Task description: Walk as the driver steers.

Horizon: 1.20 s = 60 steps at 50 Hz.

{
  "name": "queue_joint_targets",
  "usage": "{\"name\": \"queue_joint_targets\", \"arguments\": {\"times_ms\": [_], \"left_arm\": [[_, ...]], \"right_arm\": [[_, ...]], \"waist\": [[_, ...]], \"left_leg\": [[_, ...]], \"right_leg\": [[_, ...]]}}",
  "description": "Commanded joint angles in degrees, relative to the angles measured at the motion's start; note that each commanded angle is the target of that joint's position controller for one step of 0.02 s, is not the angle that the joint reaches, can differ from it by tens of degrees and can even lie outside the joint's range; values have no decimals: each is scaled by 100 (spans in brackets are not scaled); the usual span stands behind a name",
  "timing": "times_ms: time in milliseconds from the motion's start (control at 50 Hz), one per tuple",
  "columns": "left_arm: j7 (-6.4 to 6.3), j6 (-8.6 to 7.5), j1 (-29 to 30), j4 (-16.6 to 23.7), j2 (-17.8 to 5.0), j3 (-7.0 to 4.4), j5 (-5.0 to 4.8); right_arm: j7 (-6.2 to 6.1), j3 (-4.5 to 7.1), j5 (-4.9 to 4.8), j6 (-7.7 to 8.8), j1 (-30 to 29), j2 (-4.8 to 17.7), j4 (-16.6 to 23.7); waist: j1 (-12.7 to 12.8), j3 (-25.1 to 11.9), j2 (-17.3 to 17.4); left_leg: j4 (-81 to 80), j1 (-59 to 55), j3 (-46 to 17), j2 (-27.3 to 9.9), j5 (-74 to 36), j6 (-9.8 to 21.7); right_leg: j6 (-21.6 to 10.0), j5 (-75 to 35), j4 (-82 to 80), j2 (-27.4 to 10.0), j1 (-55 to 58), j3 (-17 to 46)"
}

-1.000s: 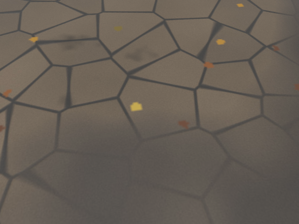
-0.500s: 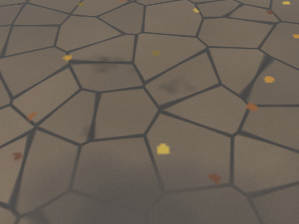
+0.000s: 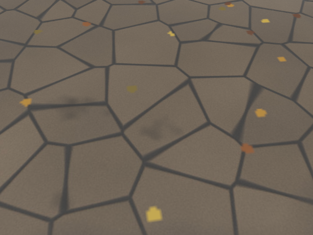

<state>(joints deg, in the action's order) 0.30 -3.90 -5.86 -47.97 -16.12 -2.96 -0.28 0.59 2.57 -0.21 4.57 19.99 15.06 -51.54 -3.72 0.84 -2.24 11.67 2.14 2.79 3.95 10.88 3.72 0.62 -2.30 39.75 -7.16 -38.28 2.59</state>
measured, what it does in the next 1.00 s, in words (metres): walks ahead: right foot, then left foot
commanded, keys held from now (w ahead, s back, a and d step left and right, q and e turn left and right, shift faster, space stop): w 0.38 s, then no key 0.48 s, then w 0.14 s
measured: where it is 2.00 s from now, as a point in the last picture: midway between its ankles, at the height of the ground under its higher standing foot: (150, 152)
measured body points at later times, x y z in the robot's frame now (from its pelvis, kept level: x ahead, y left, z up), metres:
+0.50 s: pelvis +0.28 -0.06 +0.00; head +0.30 -0.07 +0.45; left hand +0.30 +0.21 -0.13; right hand +0.44 -0.33 -0.11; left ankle +0.44 +0.12 -0.69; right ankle +0.25 -0.15 -0.75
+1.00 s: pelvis +0.43 -0.03 -0.01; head +0.43 -0.04 +0.44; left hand +0.47 +0.24 -0.15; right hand +0.55 -0.28 -0.15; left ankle +0.49 +0.07 -0.74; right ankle +0.42 -0.16 -0.75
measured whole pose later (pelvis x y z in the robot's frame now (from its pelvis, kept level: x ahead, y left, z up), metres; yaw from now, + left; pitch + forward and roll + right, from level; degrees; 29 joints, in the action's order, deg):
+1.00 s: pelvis +0.43 -0.03 -0.01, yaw -1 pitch +0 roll +1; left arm -2.0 0.5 -13.7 -59.1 -14.0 -2.5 0.8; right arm -0.9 2.2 -0.7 0.2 7.4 13.3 -53.9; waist 1.3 -0.5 0.3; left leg 28.9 19.8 3.1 1.7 12.5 2.0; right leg -0.7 18.2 32.6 -2.7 -15.0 0.4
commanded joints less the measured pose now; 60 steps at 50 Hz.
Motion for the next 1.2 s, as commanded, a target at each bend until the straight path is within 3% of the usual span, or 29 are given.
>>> {"name": "queue_joint_targets", "arguments": {"times_ms": [20,120,160,180,200,220,240,260,280,320,380,420,480,560,640,660,680,700,720,760,780,840,900,940,980,1020,1060,1120,1200], "left_arm": [[74,-103,677,466,-223,3,-37],[223,-172,904,642,-416,-28,-65],[209,-186,62,406,-679,-172,-44],[159,-182,-886,109,-970,-316,-19],[110,-162,-1734,-41,-1515,-452,87],[134,-129,-1970,-147,-1430,-426,-12],[124,-135,-1727,-109,-984,-282,-71],[104,-138,-1234,-17,-838,-231,-56],[100,-140,-851,50,-697,-187,-8],[120,-172,-503,76,-446,-111,96],[108,-238,-557,-47,-591,-148,48],[49,-226,-622,-140,-709,-165,79],[-30,-155,-777,-278,-733,-150,73],[-80,-40,-1058,-547,-783,-138,10],[-136,101,-846,-635,-752,-142,-27],[-133,92,-1118,-629,-601,-87,81],[-89,58,-2044,-807,-36,83,150],[-71,113,-2017,-922,-150,90,64],[-73,195,-1680,-844,-543,-13,-57],[-203,415,-1097,-757,-560,-69,-65],[-268,516,-1053,-749,-541,-87,-20],[-333,569,-1222,-904,-285,-47,38],[-257,524,-1389,-1084,-211,-41,102],[-220,486,-1370,-1085,-313,-63,176],[-243,398,-1492,-1126,-558,-88,123],[-261,244,-1597,-1188,-1083,-242,28],[-273,10,-1458,-1144,-750,-197,59],[-221,-100,-1673,-1221,-449,-145,-89],[-168,-20,-1697,-1210,-740,-234,-53]], "right_arm": [[-62,223,-53,34,118,996,152],[-114,285,-91,-129,257,1078,-61],[-136,297,-94,-190,48,1123,-33],[-149,228,-54,-212,57,968,14],[-113,63,41,-145,498,512,183],[-76,-54,35,-19,767,161,97],[-38,105,-133,91,211,788,184],[-26,146,-231,164,-249,933,334],[-55,156,-186,183,-475,910,358],[-72,187,-95,86,-363,742,305],[-96,157,-47,-69,-391,498,325],[-119,160,22,-88,-737,498,447],[-70,73,54,-37,-1213,271,538],[8,78,23,-33,-1630,377,634],[32,227,136,30,-907,774,370],[-9,303,197,40,-574,1124,298],[-45,268,261,-26,-458,1190,271],[-25,140,156,-113,-349,660,222],[16,88,70,-150,-577,594,233],[0,49,92,-195,-1350,566,344],[-33,53,134,-207,-1624,589,375],[-90,54,197,-269,-1869,552,330],[-145,104,11,-323,-1764,703,174],[-179,157,-60,-371,-1704,818,135],[-185,118,-97,-364,-1957,551,286],[-172,87,-135,-214,-2182,319,418],[-107,218,-111,-89,-1889,558,263],[5,173,-113,51,-2118,266,262],[109,83,-142,32,-2434,134,313]], "waist": [[-57,301,525],[73,287,616],[580,-235,714],[967,-875,589],[985,-1833,-336],[925,-2340,-1256],[1044,-1693,-798],[926,-951,-574],[775,-537,-226],[425,-249,-308],[284,-75,-218],[294,100,-97],[445,13,-129],[589,-131,-189],[114,-481,-59],[117,-940,435],[481,-1728,1484],[271,-2121,1574],[262,-1746,1183],[402,-763,752],[523,-601,903],[644,-550,1093],[739,-715,1016],[747,-420,1049],[808,77,271],[874,575,-1454],[714,541,-1044],[769,299,-528],[812,240,-715]], "left_leg": [[-510,269,-639,-1500,-1163,763],[89,-730,-758,-1924,-2004,631],[1080,-713,-557,-1732,-3616,460],[2226,-169,-336,-1417,-3594,289],[4336,1809,-49,-806,-1744,-61],[5650,3301,-535,-22,2218,-237],[6191,3947,-984,-364,2222,-126],[6109,4160,-809,-666,1657,-51],[5823,3977,-676,-913,1145,-65],[5367,3335,-705,-1189,612,-136],[4848,3267,-616,-1280,258,-310],[4164,3393,-536,-1223,-216,-467],[2788,2732,-246,-923,-1304,-483],[2007,2423,-342,-703,-1762,-377],[1257,1375,-323,-540,-1933,-30],[1421,379,-776,-1088,-4275,163],[1792,-1349,-1969,-2239,-5671,1101],[1516,-1307,-2584,-2562,-5065,1498],[1184,-680,-2490,-2387,-3442,1355],[610,604,-2107,-2048,-1240,986],[367,1113,-1965,-1906,-461,836],[135,1841,-1405,-1527,135,692],[18,2104,-1194,-1363,1753,528],[-104,2364,-1294,-1309,2818,316],[594,2452,-825,-917,2632,32],[2746,3041,138,-48,1253,-280],[3817,3847,-333,-369,1234,-149],[3327,4080,-311,-657,732,-134],[2146,2495,155,-430,364,-250]], "right_leg": [[-5,-485,-652,189,283,-192],[-308,347,-1155,331,326,-168],[-533,571,-1324,645,1611,-462],[-735,426,-1221,563,3056,-378],[-1459,619,-1067,-828,5388,1568],[-1996,1672,-1890,-1531,6304,3652],[-1725,2313,-2160,-1336,5873,3371],[-1511,2100,-2331,-1164,5050,2617],[-1418,1649,-2527,-959,4263,2073],[-1329,975,-2889,-646,3279,1414],[-1447,438,-3248,-559,2830,898],[-1434,-995,-3186,-489,2760,481],[-1145,-2016,-2957,-77,2605,-273],[-1054,-1834,-2626,-276,3208,-156],[-696,-1792,-1361,-163,3559,-23],[-431,-918,-475,240,3165,-234],[-70,1904,941,754,1859,-309],[121,4174,1766,888,1577,17],[128,4323,2094,704,1371,228],[189,3797,1899,444,1176,106],[220,3448,1577,312,1444,133],[218,2754,489,396,2341,-102],[38,1528,-584,598,3150,-468],[-193,2062,-583,666,3123,-614],[-719,3323,-1795,105,2610,179],[-1305,4745,-3393,-997,2573,2212],[-1304,3491,-3254,-1140,3330,2276],[-1053,2179,-3004,-864,4132,1493],[-1028,1804,-2977,-583,3250,802]]}}
Keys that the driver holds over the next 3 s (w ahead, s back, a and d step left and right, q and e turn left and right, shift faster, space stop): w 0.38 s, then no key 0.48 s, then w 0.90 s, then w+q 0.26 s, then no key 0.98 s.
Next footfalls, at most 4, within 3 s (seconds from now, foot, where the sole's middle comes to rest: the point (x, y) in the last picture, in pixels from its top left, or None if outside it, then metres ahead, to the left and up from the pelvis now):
0.18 right None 0.29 -0.15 -0.79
0.64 left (135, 226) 0.54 0.07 -0.79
0.96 right None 0.46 -0.16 -0.78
1.30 left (126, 208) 0.62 0.11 -0.79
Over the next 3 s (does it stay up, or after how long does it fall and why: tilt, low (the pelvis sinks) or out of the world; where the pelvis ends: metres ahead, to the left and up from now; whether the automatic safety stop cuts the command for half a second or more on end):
stays up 1.14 -0.02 -0.01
